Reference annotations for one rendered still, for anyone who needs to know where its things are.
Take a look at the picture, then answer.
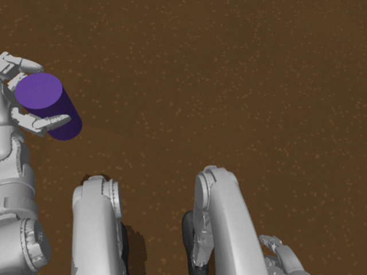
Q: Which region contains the left robot hand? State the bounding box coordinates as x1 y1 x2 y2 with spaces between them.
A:
0 52 71 137

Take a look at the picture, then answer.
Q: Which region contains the can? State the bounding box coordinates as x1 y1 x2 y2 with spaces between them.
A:
15 73 83 140

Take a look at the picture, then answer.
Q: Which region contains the right robot hand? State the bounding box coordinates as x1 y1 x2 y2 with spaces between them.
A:
259 235 304 275

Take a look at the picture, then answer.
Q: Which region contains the left robot arm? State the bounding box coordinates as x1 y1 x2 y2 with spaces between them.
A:
0 125 51 275

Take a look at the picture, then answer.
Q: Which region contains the right robot foot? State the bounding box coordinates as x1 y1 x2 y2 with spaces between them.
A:
182 210 209 275

